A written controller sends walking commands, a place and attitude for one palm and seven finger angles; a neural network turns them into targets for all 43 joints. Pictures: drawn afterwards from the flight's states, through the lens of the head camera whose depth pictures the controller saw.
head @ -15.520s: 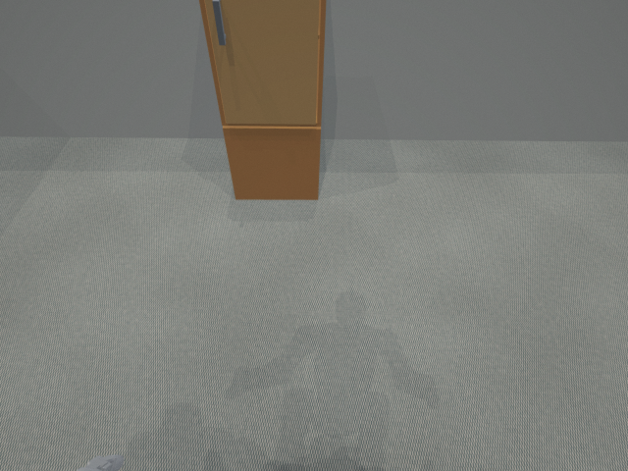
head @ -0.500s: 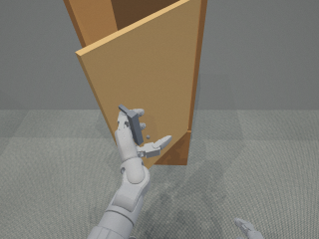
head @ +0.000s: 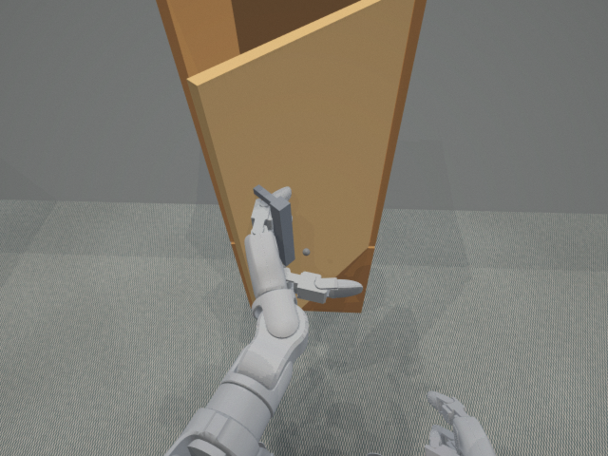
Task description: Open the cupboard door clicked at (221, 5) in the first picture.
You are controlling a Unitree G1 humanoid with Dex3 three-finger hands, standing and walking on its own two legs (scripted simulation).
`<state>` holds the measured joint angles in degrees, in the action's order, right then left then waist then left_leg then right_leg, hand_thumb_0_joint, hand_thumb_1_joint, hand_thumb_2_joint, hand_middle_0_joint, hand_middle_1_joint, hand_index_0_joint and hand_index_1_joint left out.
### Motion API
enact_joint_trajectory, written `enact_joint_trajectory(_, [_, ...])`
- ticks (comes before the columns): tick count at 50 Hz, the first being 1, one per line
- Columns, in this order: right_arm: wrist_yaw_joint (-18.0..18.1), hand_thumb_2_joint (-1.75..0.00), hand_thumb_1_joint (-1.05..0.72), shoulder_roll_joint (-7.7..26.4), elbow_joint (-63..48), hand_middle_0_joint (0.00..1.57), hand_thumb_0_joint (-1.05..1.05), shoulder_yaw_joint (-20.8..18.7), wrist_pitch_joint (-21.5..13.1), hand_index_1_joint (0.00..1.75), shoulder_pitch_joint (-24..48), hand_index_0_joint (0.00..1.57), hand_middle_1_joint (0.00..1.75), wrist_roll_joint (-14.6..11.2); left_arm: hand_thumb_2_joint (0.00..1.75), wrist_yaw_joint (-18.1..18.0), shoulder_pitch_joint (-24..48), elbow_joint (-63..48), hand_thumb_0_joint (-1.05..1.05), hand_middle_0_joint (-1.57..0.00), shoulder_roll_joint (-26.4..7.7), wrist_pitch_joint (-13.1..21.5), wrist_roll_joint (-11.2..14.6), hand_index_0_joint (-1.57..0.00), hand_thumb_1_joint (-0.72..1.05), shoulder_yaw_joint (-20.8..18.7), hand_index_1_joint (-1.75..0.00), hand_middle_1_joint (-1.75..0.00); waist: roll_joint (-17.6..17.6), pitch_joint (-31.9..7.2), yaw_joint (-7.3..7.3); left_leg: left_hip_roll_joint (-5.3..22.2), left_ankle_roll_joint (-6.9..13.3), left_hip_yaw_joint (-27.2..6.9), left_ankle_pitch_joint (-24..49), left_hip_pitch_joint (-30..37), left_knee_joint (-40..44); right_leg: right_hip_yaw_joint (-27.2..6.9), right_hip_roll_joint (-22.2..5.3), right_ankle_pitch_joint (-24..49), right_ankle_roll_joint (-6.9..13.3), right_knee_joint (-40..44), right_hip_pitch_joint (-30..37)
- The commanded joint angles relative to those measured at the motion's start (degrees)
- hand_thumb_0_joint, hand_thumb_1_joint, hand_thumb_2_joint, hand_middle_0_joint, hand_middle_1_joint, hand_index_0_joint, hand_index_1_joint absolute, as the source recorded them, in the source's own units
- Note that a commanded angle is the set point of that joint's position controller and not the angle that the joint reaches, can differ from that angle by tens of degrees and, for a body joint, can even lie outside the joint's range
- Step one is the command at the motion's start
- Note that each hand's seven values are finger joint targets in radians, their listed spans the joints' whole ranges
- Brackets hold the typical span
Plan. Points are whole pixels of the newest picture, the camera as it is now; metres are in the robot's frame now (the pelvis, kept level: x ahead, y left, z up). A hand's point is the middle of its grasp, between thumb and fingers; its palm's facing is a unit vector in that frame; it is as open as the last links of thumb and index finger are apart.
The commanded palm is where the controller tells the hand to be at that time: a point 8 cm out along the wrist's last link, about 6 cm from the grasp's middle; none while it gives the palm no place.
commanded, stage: slide the hand sideways off the handle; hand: left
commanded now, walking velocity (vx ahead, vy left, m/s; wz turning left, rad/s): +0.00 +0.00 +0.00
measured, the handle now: (274, 226) +0.40 +0.06 +0.08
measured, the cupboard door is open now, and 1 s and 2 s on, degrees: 48 52 52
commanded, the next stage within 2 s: draw the hand back to the body in 1.18 s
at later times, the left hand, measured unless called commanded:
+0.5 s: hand (308, 288) +0.31 +0.01 +0.07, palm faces -0.12 -0.99 -0.02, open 16.3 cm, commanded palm +0.29 +0.07 +0.07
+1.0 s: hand (269, 324) +0.26 +0.05 +0.07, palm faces -0.07 -1.00 -0.01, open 16.3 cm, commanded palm +0.24 +0.12 +0.07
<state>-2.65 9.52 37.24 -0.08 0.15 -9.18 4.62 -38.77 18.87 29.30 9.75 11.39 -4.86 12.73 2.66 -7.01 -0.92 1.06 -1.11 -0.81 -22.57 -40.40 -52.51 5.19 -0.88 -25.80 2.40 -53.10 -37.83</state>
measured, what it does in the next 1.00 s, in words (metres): stands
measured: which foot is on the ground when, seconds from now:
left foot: down 0.00-1.00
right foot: down 0.00-1.00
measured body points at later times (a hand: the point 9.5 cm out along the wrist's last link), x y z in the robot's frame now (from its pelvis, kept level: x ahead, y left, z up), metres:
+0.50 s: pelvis -0.01 +0.02 +0.00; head +0.03 +0.01 +0.45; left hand +0.32 +0.06 +0.07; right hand +0.11 -0.21 -0.11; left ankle +0.03 +0.13 -0.69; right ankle +0.01 -0.09 -0.69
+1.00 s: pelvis +0.02 +0.00 +0.00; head +0.05 -0.02 +0.45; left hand +0.26 +0.11 +0.07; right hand +0.20 -0.21 -0.08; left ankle +0.03 +0.13 -0.69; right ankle +0.01 -0.09 -0.69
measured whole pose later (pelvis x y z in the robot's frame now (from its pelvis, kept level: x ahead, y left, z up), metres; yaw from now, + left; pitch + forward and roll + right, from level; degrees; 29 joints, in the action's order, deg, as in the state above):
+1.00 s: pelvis +0.02 +0.00 +0.00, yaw -1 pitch +8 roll +0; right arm -0.9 11.6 25.1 1.6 -1.1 -12.6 0.6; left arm -6.8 -14.9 -2.6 -1.9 15.3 0.3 14.1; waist 1.8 -5.4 0.2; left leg 1.0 -0.9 0.0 -24.7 -36.4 -52.8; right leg 4.3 -0.9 -27.9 2.1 -53.8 -34.3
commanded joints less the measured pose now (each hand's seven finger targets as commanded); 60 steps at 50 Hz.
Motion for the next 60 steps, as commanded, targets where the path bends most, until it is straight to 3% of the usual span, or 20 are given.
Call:
enact_joint_trajectory(1, [1.2,-0.9,-0.9,7.3,-9.2,0.2,0.0,-2.6,-1.1,0.3,-2.5,0.2,0.3,-1.0,0.3,17.4,20.1,-14.8,0.0,-0.15,0.2,8.4,-5.4,-0.15,-0.5,9.4,-0.3,-0.3,-9.9,-15.5,-5.24,-2.3,3.0,0.3,11.3,10.5,3.9,-3.8,0.4,20.3,-0.2,8.2,4.8])
enact_joint_trajectory(2, [1.7,-0.9,-0.9,7.4,-9.8,0.2,0.0,-2.6,-1.3,0.3,-2.4,0.2,0.3,-1.4,0.3,22.7,21.5,-17.4,0.0,-0.15,-2.4,10.8,-4.2,-0.15,-0.5,9.0,-0.3,-0.3,-6.5,-18.6,-4.8,-2.3,3.0,0.4,11.2,12.1,3.6,-4.5,0.2,20.7,-0.1,7.6,5.7])
enact_joint_trajectory(3, [2.1,-0.9,-0.9,7.2,-10.4,0.2,0.0,-2.3,-1.7,0.3,-3.0,0.2,0.3,-2.0,0.3,27.3,21.1,-17.2,0.0,-0.15,-1.9,12.1,-1.9,-0.15,-0.5,9.4,-0.3,-0.3,-5.6,-19.0,-4.9,-2.4,3.1,0.3,10.9,13.3,3.7,-4.4,0.4,20.5,-0.2,7.6,5.8])
enact_joint_trajectory(4, [2.1,-0.9,-0.9,7.3,-11.5,0.2,0.0,-2.3,-2.0,0.3,-3.0,0.2,0.3,-2.8,0.3,30.0,20.2,-18.0,0.0,-0.15,-1.8,12.6,0.4,-0.15,-0.5,8.5,-0.3,-0.3,-2.0,-19.5,-4.09,-2.2,2.7,0.3,10.2,15.1,4.2,-4.0,0.5,18.1,0.1,7.6,5.0])
enact_joint_trajectory(6, [2.6,-0.9,-0.9,7.1,-11.6,0.2,0.0,-1.2,-2.5,0.3,-2.1,0.2,0.3,-3.9,0.3,31.1,19.9,-12.9,0.0,-0.15,0.5,11.2,6.3,-0.15,-0.5,6.1,-0.3,-0.3,-5.4,-13.1,-4.24,-2.0,2.4,-0.6,4.5,13.6,6.3,-2.7,1.3,10.1,-0.5,9.8,2.4])
enact_joint_trajectory(8, [2.7,-0.9,-0.9,7.8,-11.8,0.2,0.0,-0.9,-2.9,0.3,-1.5,0.2,0.3,-4.2,0.3,28.9,19.6,-11.5,0.0,-0.15,-0.4,9.6,9.6,-0.15,-0.5,2.0,-0.3,-0.3,-6.8,-10.9,-2.86,-2.1,2.0,-0.7,1.1,12.1,8.4,-2.4,1.5,5.0,-0.6,11.2,2.9])
enact_joint_trajectory(10, [2.2,-0.9,-0.9,8.0,-12.2,0.2,0.0,-1.1,-3.2,0.3,-1.6,0.2,0.3,-3.7,0.3,25.9,18.1,-12.7,0.0,-0.15,-0.7,9.5,9.1,-0.15,-0.5,0.7,-0.3,-0.3,-7.1,-12.4,-2.19,-2.0,1.9,-0.8,2.4,12.7,8.9,-1.7,1.6,5.9,-0.6,10.3,3.4])
enact_joint_trajectory(12, [1.1,-0.9,-0.9,8.0,-12.5,0.2,0.0,-1.6,-3.2,0.3,-2.7,0.2,0.3,-3.1,0.3,23.7,14.1,-13.0,0.0,-0.15,0.0,9.9,6.4,-0.15,-0.5,1.7,-0.3,-0.3,-7.6,-13.5,-1.71,-1.8,2.0,-0.4,5.1,12.7,8.4,-1.5,1.6,8.3,-0.6,9.3,3.8])
enact_joint_trajectory(14, [0.2,-0.9,-0.9,8.4,-13.2,0.2,0.0,-2.0,-2.8,0.3,-3.0,0.2,0.3,-2.8,0.3,22.2,9.3,-13.5,0.0,-0.15,-1.8,10.7,3.5,-0.15,-0.5,1.0,-0.3,-0.3,-7.9,-14.6,-0.52,-1.5,1.8,-0.4,6.8,12.1,8.2,-1.3,1.7,9.5,-0.1,8.2,4.7])
enact_joint_trajectory(18, [-0.5,-0.9,-0.9,8.2,-14.4,0.2,0.0,-2.1,-2.2,0.3,-2.5,0.2,0.3,-2.8,0.3,21.2,8.1,-17.0,0.0,-0.15,-2.2,11.6,0.8,-0.15,-0.5,2.6,-0.3,-0.3,-7.0,-12.6,-1.02,-1.4,2.1,0.5,4.2,10.7,7.9,-2.2,1.6,7.5,-0.1,8.8,4.2])
enact_joint_trajectory(19, [-0.4,-0.9,-0.9,8.3,-14.8,0.2,0.0,-2.1,-2.0,0.3,-2.2,0.2,0.3,-2.9,0.3,21.2,7.2,-17.4,0.0,-0.15,-2.5,11.5,0.6,-0.15,-0.5,2.5,-0.3,-0.3,-6.5,-12.5,-0.54,-1.3,2.1,0.5,4.1,10.8,8.3,-2.2,1.6,7.2,0.1,8.9,4.4])
enact_joint_trajectory(25, [0.6,-0.9,-0.9,8.0,-15.9,0.2,0.0,-1.8,-1.9,0.3,-0.8,0.2,0.3,-3.4,0.3,22.3,3.4,-24.1,0.0,-0.15,-2.8,10.7,2.3,-0.15,-0.5,3.3,-0.3,-0.3,-5.5,-12.4,-0.54,-1.0,2.1,0.4,4.0,12.5,8.9,-2.2,1.8,7.4,-0.1,9.3,5.3])
enact_joint_trajectory(27, [0.7,-0.9,-0.9,7.9,-16.0,0.2,0.0,-1.8,-2.2,0.3,-1.2,0.2,0.3,-3.5,0.3,22.8,-0.3,-25.3,0.0,-0.15,-3.1,10.5,2.9,-0.15,-0.5,3.2,-0.3,-0.3,-7.4,-12.3,-0.29,-1.0,2.1,0.5,5.5,12.5,8.8,-2.0,1.8,9.3,-0.2,9.3,6.4])
enact_joint_trajectory(35, [1.0,-0.9,-0.9,7.5,-18.4,0.2,0.0,-1.5,-2.8,0.3,-0.5,0.2,0.3,-3.7,0.3,25.5,-12.8,-34.6,0.0,-0.15,-5.2,9.6,2.1,-0.15,-0.5,4.2,-0.3,-0.3,-6.9,-10.5,0.15,-1.3,2.3,0.9,7.3,12.6,7.8,-2.6,1.5,12.7,-0.5,9.2,7.3])
enact_joint_trajectory(40, [1.7,-0.9,-0.9,7.4,-19.4,0.2,0.0,-1.1,-3.2,0.3,-0.3,0.2,0.3,-3.8,0.3,27.8,-15.7,-40.1,0.0,-0.15,-6.7,8.9,2.6,-0.15,-0.5,4.3,-0.3,-0.3,-6.0,-9.5,-0.46,-1.7,2.5,0.6,6.7,12.2,6.7,-3.2,1.2,12.8,-0.7,9.2,6.8])
enact_joint_trajectory(42, [1.9,-0.9,-0.9,7.3,-19.8,0.2,0.0,-1.0,-3.4,0.3,-0.6,0.2,0.3,-3.9,0.3,28.9,-20.6,-41.4,0.0,-0.15,-8.4,8.6,3.5,-0.15,-0.5,2.6,-0.3,-0.3,-6.0,-9.7,0.28,-1.9,2.4,0.8,7.6,11.8,6.4,-3.4,1.1,14.4,-0.7,9.2,7.9])
enact_joint_trajectory(50, [2.6,-0.9,-0.9,7.4,-21.0,0.2,0.0,-0.7,-4.6,0.3,-1.1,0.2,0.3,-4.0,0.3,33.5,-30.8,-46.9,0.0,-0.15,-12.0,8.0,6.3,-0.15,-0.5,-1.1,-0.3,-0.3,-6.3,-9.1,0.6,-2.3,2.3,0.7,9.7,9.8,4.8,-4.2,0.7,19.3,-1.4,8.1,9.4])
enact_joint_trajectory(54, [3.0,-0.9,-0.9,7.8,-21.2,0.2,0.0,-0.6,-5.3,0.3,-1.6,0.2,0.3,-4.1,0.3,35.8,-33.0,-49.0,0.0,-0.15,-12.9,8.0,7.1,-0.15,-0.5,-1.4,-0.3,-0.3,-6.1,-8.0,-0.26,-2.4,2.4,0.5,9.1,8.4,3.6,-4.8,0.5,19.1,-1.8,8.0,8.2])
enact_joint_trajectory(60, [3.4,-0.9,-0.9,8.0,-21.1,0.2,0.0,-0.9,-7.2,0.3,-2.2,0.2,0.3,-4.2,0.3,37.6,-33.6,-52.5,0.0,-0.15,-14.4,9.4,8.6,-0.15,-0.5,-2.7,-0.3,-0.3,-6.2,-10.0,-0.75,-2.4,2.4,0.0,8.9,6.8,1.8,-5.6,0.1,19.1,-2.2,7.0,7.8])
